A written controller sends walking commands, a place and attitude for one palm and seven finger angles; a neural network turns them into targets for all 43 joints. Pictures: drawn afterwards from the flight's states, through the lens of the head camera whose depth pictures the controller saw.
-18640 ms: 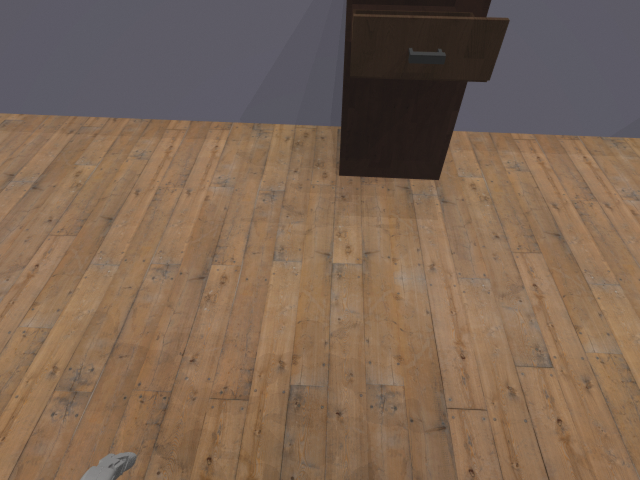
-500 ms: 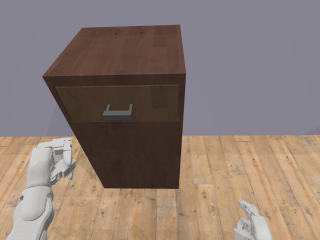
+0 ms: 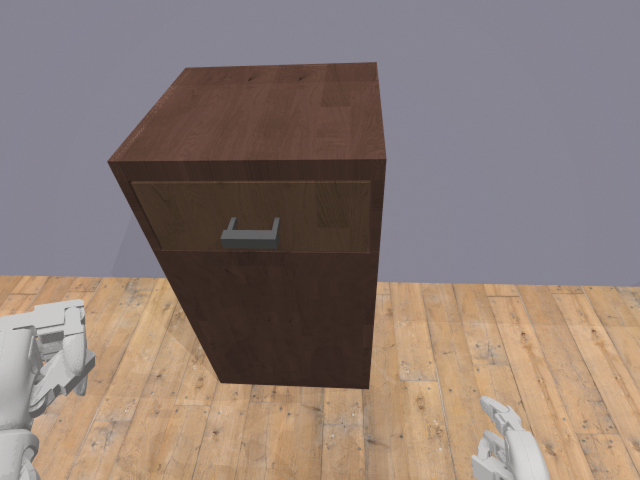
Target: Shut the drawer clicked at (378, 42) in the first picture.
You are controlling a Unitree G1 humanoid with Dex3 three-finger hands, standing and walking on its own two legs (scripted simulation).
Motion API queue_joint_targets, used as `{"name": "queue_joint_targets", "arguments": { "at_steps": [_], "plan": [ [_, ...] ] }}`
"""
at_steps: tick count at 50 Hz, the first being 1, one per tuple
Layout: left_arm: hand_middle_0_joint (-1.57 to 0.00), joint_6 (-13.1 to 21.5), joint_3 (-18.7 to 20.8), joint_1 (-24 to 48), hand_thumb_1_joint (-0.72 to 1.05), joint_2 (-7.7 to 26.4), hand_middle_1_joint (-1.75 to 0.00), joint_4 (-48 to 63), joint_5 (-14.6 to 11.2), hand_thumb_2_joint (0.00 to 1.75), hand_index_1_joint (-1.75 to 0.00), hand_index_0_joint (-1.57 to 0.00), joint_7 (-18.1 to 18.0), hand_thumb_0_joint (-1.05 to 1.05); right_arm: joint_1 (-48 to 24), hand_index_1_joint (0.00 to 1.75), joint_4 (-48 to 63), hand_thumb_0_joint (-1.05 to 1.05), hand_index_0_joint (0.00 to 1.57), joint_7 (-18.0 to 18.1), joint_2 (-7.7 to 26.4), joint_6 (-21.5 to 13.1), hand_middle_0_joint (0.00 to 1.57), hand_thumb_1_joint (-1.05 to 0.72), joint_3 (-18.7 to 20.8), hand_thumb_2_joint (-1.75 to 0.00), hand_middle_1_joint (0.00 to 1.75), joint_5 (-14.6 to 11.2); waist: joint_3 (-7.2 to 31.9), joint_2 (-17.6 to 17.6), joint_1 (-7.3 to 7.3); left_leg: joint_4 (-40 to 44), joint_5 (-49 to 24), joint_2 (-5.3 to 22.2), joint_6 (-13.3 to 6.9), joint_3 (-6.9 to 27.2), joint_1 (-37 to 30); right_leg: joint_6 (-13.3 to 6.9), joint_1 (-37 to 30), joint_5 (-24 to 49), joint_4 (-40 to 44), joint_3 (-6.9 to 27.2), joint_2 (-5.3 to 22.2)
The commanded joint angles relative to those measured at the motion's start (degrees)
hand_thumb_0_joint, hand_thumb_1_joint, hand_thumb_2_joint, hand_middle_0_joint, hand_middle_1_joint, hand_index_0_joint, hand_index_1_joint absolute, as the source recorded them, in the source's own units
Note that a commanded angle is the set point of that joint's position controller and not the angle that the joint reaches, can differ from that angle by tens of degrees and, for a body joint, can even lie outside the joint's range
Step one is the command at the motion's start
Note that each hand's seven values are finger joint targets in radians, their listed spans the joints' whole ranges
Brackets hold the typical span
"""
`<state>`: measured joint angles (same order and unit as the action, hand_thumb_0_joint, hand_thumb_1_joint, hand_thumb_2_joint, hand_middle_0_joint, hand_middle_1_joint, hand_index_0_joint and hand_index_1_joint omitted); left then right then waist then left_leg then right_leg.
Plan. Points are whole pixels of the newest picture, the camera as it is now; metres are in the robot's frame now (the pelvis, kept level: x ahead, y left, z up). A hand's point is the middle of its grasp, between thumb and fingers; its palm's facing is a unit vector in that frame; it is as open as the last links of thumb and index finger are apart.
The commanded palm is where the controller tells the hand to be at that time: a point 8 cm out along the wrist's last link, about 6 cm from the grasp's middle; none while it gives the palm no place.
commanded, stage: draw the hand back to the body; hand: left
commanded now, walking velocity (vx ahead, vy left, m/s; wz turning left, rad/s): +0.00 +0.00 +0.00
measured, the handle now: (252, 230) +0.55 +0.22 -0.03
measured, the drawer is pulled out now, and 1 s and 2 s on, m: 0.00 0.00 0.00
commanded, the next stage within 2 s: step back with the hand held close in 0.02 s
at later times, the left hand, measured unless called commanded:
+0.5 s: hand (94, 369) +0.18 +0.25 +0.13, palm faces +0.21 -0.84 -0.50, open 3.2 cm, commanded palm +0.12 +0.30 +0.17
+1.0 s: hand (15, 447) +0.10 +0.27 +0.15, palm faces +0.32 -0.83 -0.45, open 3.2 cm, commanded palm +0.03 +0.32 +0.17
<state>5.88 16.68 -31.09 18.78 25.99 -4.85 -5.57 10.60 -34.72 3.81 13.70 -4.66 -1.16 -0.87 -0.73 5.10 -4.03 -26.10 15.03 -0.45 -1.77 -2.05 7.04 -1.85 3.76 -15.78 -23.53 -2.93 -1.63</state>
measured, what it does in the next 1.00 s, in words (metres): shifts its weight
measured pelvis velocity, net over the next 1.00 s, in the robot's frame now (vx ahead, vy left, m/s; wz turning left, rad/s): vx -0.10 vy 0.04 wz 0.00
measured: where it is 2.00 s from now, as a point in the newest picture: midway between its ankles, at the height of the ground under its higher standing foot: outside the picture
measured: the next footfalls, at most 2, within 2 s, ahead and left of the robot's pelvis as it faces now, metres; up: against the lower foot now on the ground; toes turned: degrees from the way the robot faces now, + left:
right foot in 1.28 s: -0.22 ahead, -0.06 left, +0.00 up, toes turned -6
left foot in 1.56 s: -0.06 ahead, +0.11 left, +0.00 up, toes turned -3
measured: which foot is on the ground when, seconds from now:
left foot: down 0.00-1.00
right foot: down 0.00-0.98, up 1.00-1.00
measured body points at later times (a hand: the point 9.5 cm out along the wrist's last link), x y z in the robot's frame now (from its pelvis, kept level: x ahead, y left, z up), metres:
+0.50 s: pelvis -0.02 +0.02 +0.00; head +0.01 +0.02 +0.45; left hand +0.16 +0.30 +0.16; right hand +0.14 -0.23 -0.09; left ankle +0.00 +0.10 -0.74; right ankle -0.03 -0.10 -0.74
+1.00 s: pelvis -0.10 +0.04 -0.02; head -0.06 +0.06 +0.43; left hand +0.08 +0.31 +0.17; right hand +0.07 -0.21 -0.09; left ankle +0.00 +0.10 -0.74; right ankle -0.03 -0.10 -0.74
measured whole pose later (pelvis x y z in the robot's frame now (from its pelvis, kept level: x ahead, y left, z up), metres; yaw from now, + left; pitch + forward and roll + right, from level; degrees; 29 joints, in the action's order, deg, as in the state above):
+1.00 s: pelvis -0.10 +0.04 -0.02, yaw +0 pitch +0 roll -3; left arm 13.5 20.7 -35.6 22.5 36.6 -1.3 -8.0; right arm 11.7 -32.0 4.0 12.5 -3.0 0.3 0.5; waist -4.1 0.2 0.4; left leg -34.1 8.3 -1.3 -4.8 -1.9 25.2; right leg 0.9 21.5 -10.8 -31.6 -0.8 -1.7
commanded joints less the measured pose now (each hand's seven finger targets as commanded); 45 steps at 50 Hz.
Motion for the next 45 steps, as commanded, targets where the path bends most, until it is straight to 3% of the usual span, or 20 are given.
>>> {"name": "queue_joint_targets", "arguments": {
  "at_steps": [1, 2, 5, 7, 8, 10, 11, 12, 13, 15, 21, 23, 25, 30, 33, 37, 39, 42, 44, 45],
  "plan": [
    [-1.4, 3.61, 5.4, 5.81, 0.9, 9.6, -1.6, 12.27, -0.1, 0.9, -1.6, -1.4, -1.01, 0.0, -7.16, 0.3, 9.81, 0.0, 0.2, 0.77, 5.56, -3.47, 0.2, -0.9, 2.2, -0.9, 0.3, -0.01, 3.23, -3.35, 1.05, 3.28, -9.64, 1.68, -1.18, 2.05, -3.24, 0.49, 4.21, 10.63, 4.63, 3.58, 2.45],
    [-1.4, 3.64, 6.07, 5.66, 0.9, 10.3, -1.6, 12.54, -0.07, 0.9, -1.6, -1.4, -1.22, 0.0, -7.3, 0.3, 9.77, 0.0, 0.2, 0.86, 5.41, -3.69, 0.2, -0.9, 2.12, -0.9, 0.3, 0.06, 4.1, -3.94, 0.71, 3.15, -10.3, 1.63, -1.18, 2.08, -3.33, 0.5, 3.62, 11.51, 4.32, 3.55, 2.49],
    [-1.4, 3.73, 6.07, 5.56, 0.9, 10.73, -1.6, 15.07, 0.07, 0.9, -1.6, -1.4, -1.61, 0.0, -7.29, 0.3, 9.81, 0.0, 0.2, 0.91, 5.24, -4.46, 0.2, -0.9, 1.8, -0.9, 0.3, 0.09, 5.58, -0.09, 0.51, 2.93, -12.1, 1.6, -0.79, 2.25, -3.86, 0.18, 2.46, 13.38, 3.87, 3.67, 2.58],
    [-1.4, 3.45, 6.18, 4.97, 0.9, 10.62, -1.6, 15.15, 0.06, 0.9, -1.6, -1.4, -1.8, 0.0, -7.22, 0.3, 9.73, 0.0, 0.2, 0.78, 5.16, -4.79, 0.2, -0.9, 1.72, -0.9, 0.3, 0.11, 5.18, 0.45, 0.42, 3.0, -13.22, 1.63, -0.6, 2.47, -3.54, 0.06, 2.14, 14.29, 3.53, 3.5, 2.5],
    [-1.4, 7.11, 16.71, 16.84, 0.9, 20.77, -1.6, 20.59, 0.49, 0.9, -1.6, -1.4, -2.45, 0.0, -6.14, 0.3, 12.73, 0.0, 0.2, 0.51, 5.8, -3.53, 0.2, -0.9, 1.3, -0.9, 0.3, 0.04, -1.56, 1.43, 2.57, 2.81, -8.83, 2.1, -1.31, 4.37, 1.02, -0.12, 6.34, 17.48, 6.39, 9.48, 5.04],
    [-1.4, 7.63, 12.37, 5.86, 0.9, 14.12, -1.6, 11.33, 0.82, 0.9, -1.6, -1.4, -1.54, 0.0, -6.3, 0.3, 9.52, 0.0, 0.2, 0.2, 5.54, -2.36, 0.2, -0.9, 2.52, -0.9, 0.3, 0.66, -1.24, -6.95, 3.29, 0.74, -9.49, 2.61, -1.51, 4.29, 0.89, -0.19, 7.75, 21.51, 6.84, 10.96, 7.1],
    [-1.4, 7.15, 9.92, 2.37, 0.9, 11.09, -1.6, 8.82, 0.93, 0.9, -1.6, -1.4, -1.05, 0.0, -5.79, 0.3, 9.89, 0.0, 0.2, -0.13, 5.81, -1.33, 0.2, -0.9, 2.91, -0.9, 0.3, 0.59, -0.67, -8.23, 3.55, 0.64, -11.33, 2.95, -1.46, 4.15, 0.3, 0.32, 7.64, 22.58, 6.21, 10.27, 7.09],
    [-1.4, 7.01, 8.55, 0.28, 0.9, 9.44, -1.6, 8.07, 1.0, 0.9, -1.6, -1.4, -0.69, 0.0, -5.84, 0.3, 10.11, 0.0, 0.2, -0.41, 6.01, -0.48, 0.2, -0.9, 3.17, -0.9, 0.3, 0.58, 0.66, -7.63, 3.71, 1.04, -13.03, 3.47, -1.56, 3.81, 0.02, 0.86, 7.13, 22.91, 5.41, 9.35, 6.87],
    [-1.4, 7.21, 7.45, -0.93, 0.9, 8.13, -1.6, 8.22, 0.93, 0.9, -1.6, -1.4, -0.32, 0.0, -6.14, 0.3, 10.54, 0.0, 0.2, -0.51, 6.36, -0.11, 0.2, -0.9, 3.5, -0.9, 0.3, 0.69, 1.52, -4.23, 3.63, 1.8, -15.48, 3.73, -1.56, 3.71, 0.22, 1.12, 6.49, 23.47, 4.39, 8.24, 6.6],
    [-1.4, 6.99, 6.97, -3.99, 0.9, 7.76, -1.6, 7.65, 0.99, 0.9, -1.6, -1.4, -0.18, 0.0, -5.95, 0.3, 10.62, 0.0, 0.2, -0.76, 6.45, 1.2, 0.2, -0.9, 3.91, -0.9, 0.3, 0.58, 4.1, -3.77, 3.64, 2.67, -17.88, 4.71, -1.7, 3.83, 0.6, 1.8, 5.58, 21.76, 2.98, 6.99, 5.8],
    [-1.4, 7.85, 11.68, -6.79, 0.9, 13.47, -1.6, 17.82, 1.08, 0.9, -1.6, -1.4, -1.36, 0.0, -6.5, 0.3, 13.76, 0.0, 0.2, -0.21, 6.17, 2.81, 0.2, -0.9, 4.51, -0.9, 0.3, 0.12, 11.62, -5.24, 2.99, 2.18, -23.18, 5.57, -1.83, 4.7, 3.38, 2.0, 1.37, 24.91, -1.69, 5.74, 5.0],
    [-1.4, 8.11, 13.83, -6.52, 0.9, 16.02, -1.6, 20.95, 1.04, 0.9, -1.6, -1.4, -2.09, 0.0, -6.9, 0.3, 14.27, 0.0, 0.2, 0.45, 6.36, 2.62, 0.2, -0.9, 4.47, -0.9, 0.3, 0.2, 12.89, -1.64, 2.59, 2.45, -23.28, 6.04, -2.02, 5.36, 5.26, 2.17, 0.42, 25.01, -3.38, 5.83, 4.57],
    [-1.4, 8.14, 13.16, -7.64, 0.9, 14.95, -1.6, 21.79, 1.16, 0.9, -1.6, -1.4, -2.34, 0.0, -6.05, 0.3, 14.53, 0.0, 0.2, 0.67, 6.08, 2.2, 0.2, -0.9, 4.4, -0.9, 0.3, 0.11, 12.42, 0.78, 2.73, 3.15, -22.54, 6.66, -2.21, 6.17, 6.91, 2.24, 0.63, 22.48, -5.14, 5.49, 3.71],
    [-1.4, 8.45, 12.6, -8.01, 0.9, 13.05, -1.6, 20.08, 1.58, 0.9, -1.6, -1.4, -2.41, 0.0, -4.67, 0.3, 13.44, 0.0, 0.2, 0.79, 6.57, 0.64, 0.2, -0.9, 4.87, -0.9, 0.3, 0.61, 8.8, 2.91, 3.14, 7.41, -14.31, 9.8, -3.36, 8.84, 13.73, 2.4, 1.8, 9.92, -10.65, 4.8, 1.71],
    [-1.4, 8.62, 12.27, -6.62, 0.9, 11.58, -1.6, 17.41, 2.14, 0.9, -1.6, -1.4, -2.46, 0.0, -4.83, 0.3, 12.98, 0.0, 0.2, 0.78, 6.98, -0.37, 0.2, -0.9, 5.05, -0.9, 0.3, 0.86, 4.49, 3.16, 3.45, 11.31, 3.05, 11.32, -4.56, 10.91, 23.99, 2.27, -0.75, 5.3, -13.33, 5.1, 1.05],
    [-1.4, 9.28, 11.94, -5.0, 0.9, 11.03, -1.6, 15.35, 3.06, 0.9, -1.6, -1.4, -2.53, 0.0, -4.26, 0.3, 13.17, 0.0, 0.2, 0.85, 6.97, -0.93, 0.2, -0.9, 5.09, -0.9, 0.3, 0.24, 2.21, -3.85, 4.44, 9.76, 18.57, 9.67, -4.95, 11.09, 32.37, 2.21, -3.17, 7.19, -11.48, 8.33, 1.78],
    [-1.4, 9.71, 11.88, -3.92, 0.9, 11.61, -1.6, 16.67, 3.24, 0.9, -1.6, -1.4, -2.47, 0.0, -4.1, 0.3, 13.34, 0.0, 0.2, 0.84, 6.63, -1.05, 0.2, -0.9, 5.19, -0.9, 0.3, 0.43, 2.27, -8.29, 4.69, 5.33, 18.59, 6.67, -4.08, 9.6, 29.25, 1.28, 1.83, 2.42, -5.67, 11.93, 3.69],
    [-1.4, 10.46, 10.59, -2.2, 0.9, 12.09, -1.6, 19.64, 2.81, 0.9, -1.6, -1.4, -2.93, 0.0, -3.1, 0.3, 12.52, 0.0, 0.2, 0.3, 6.05, -1.13, 0.2, -0.9, 5.19, -0.9, 0.3, 0.99, 2.45, -11.88, 5.39, -6.48, 11.71, 2.1, -1.38, 6.22, 16.05, -2.15, 17.59, -10.64, 6.3, 18.5, 9.63],
    [-1.4, 10.88, 10.31, -1.58, 0.9, 12.53, -1.6, 21.63, 2.56, 0.9, -1.6, -1.4, -3.59, 0.0, -2.79, 0.3, 11.91, 0.0, 0.2, 0.18, 5.64, -1.15, 0.2, -0.9, 4.85, -0.9, 0.3, 1.15, 3.83, -10.7, 5.87, -9.39, 7.19, 1.26, -0.48, 5.58, 10.58, -3.35, 21.57, -9.07, 6.95, 17.38, 11.55],
    [-1.4, 11.15, 10.8, -2.2, 0.9, 13.02, -1.6, 22.16, 2.64, 0.9, -1.6, -1.4, -3.93, 0.0, -3.07, 0.3, 11.72, 0.0, 0.2, 0.28, 5.56, -1.28, 0.2, -0.9, 4.75, -0.9, 0.3, 1.18, 4.88, -8.87, 5.87, -7.39, 6.11, 1.68, -0.69, 6.0, 9.6, -2.64, 21.27, -6.68, 5.42, 15.32, 10.45]
  ]
}}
